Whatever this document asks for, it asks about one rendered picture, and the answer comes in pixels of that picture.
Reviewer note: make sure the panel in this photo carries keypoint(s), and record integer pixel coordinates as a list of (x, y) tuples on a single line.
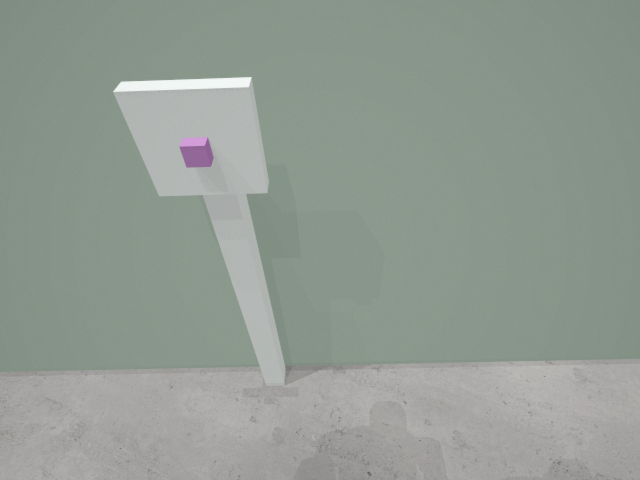
[(159, 115)]

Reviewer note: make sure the button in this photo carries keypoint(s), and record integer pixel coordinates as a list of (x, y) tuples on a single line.
[(196, 152)]

